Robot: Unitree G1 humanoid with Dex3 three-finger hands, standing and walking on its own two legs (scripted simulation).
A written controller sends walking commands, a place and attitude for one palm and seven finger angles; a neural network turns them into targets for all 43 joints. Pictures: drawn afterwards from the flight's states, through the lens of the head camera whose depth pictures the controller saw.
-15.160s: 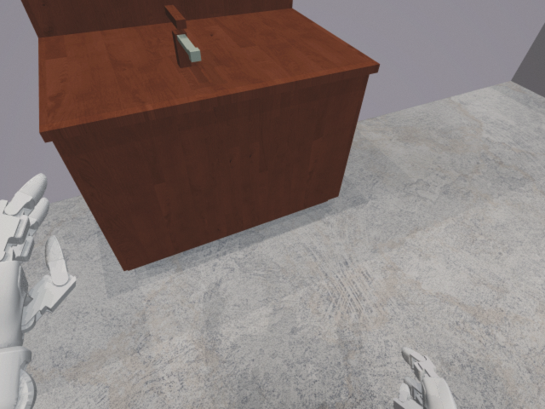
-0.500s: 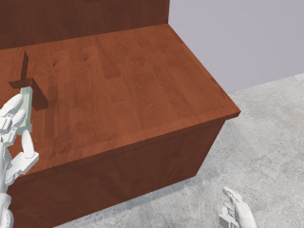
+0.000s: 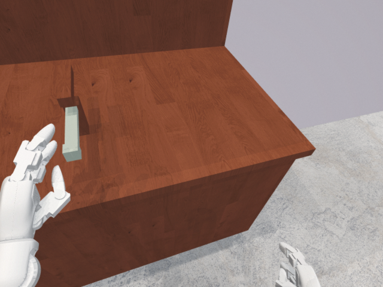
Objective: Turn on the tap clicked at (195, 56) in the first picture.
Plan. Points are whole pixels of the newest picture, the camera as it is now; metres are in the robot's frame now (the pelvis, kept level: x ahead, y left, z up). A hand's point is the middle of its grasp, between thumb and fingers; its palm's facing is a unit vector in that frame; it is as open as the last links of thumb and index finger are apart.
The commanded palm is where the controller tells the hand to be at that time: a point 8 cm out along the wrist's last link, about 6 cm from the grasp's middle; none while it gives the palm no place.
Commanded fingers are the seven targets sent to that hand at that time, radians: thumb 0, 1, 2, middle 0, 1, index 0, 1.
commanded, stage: come to a stop and stand still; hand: left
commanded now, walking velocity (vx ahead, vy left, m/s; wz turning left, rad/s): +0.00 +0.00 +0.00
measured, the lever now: (72, 151) +0.33 +0.29 +0.09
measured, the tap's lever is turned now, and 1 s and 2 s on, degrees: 0 0 0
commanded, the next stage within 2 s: look again from close up in 1.24 s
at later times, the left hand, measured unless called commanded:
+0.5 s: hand (11, 176) +0.22 +0.31 +0.16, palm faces +0.41 -0.84 -0.35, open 7.4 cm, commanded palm +0.16 +0.34 +0.18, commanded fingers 0.00 0.90 0.90 -0.20 -0.30 -0.20 -0.30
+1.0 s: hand (42, 172) +0.23 +0.26 +0.17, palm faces +0.43 -0.84 -0.33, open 7.4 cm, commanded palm +0.17 +0.30 +0.18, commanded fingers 0.00 0.90 0.90 -0.20 -0.30 -0.20 -0.30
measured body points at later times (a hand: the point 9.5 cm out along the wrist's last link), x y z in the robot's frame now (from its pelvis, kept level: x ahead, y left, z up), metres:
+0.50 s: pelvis +0.01 +0.05 +0.00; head +0.02 +0.09 +0.45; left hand +0.19 +0.35 +0.18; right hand +0.19 -0.15 -0.07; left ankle +0.02 +0.08 -0.74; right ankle +0.07 -0.09 -0.74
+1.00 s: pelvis +0.02 +0.01 +0.00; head +0.03 +0.03 +0.45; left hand +0.20 +0.30 +0.19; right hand +0.21 -0.21 -0.07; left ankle +0.02 +0.08 -0.74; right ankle +0.07 -0.10 -0.74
